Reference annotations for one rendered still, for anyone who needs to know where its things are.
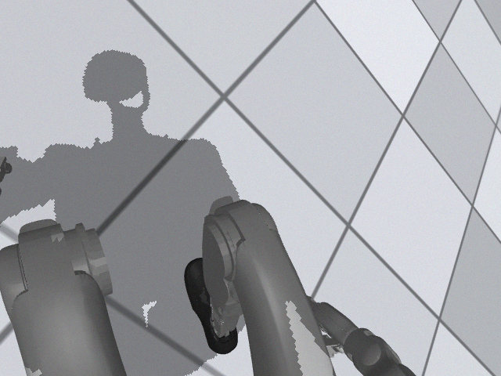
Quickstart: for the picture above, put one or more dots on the right robot foot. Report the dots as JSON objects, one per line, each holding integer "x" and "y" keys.
{"x": 200, "y": 302}

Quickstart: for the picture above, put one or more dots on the right robot arm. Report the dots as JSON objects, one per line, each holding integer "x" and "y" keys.
{"x": 372, "y": 356}

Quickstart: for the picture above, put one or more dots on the right robot hand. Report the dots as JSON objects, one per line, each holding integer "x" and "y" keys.
{"x": 334, "y": 323}

